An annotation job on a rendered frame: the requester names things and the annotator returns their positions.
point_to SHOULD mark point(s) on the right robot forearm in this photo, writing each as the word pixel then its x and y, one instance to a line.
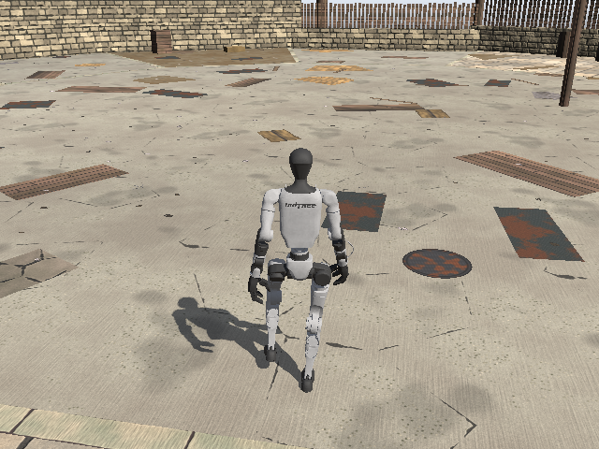
pixel 340 251

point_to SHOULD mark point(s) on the left robot shin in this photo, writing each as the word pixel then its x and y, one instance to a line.
pixel 272 319

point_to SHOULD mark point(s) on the left robot forearm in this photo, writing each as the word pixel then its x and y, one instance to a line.
pixel 261 248

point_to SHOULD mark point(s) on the robot shin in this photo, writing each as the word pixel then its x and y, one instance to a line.
pixel 272 319
pixel 311 349

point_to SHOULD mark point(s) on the robot right upper arm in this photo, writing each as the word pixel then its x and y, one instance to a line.
pixel 329 198

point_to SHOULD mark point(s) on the robot left upper arm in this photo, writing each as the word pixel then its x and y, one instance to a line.
pixel 270 198

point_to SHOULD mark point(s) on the right robot hand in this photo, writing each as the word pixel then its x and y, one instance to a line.
pixel 341 270

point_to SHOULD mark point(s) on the right robot shin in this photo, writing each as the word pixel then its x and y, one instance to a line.
pixel 311 349

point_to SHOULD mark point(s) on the left robot hand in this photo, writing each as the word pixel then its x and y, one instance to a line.
pixel 253 290

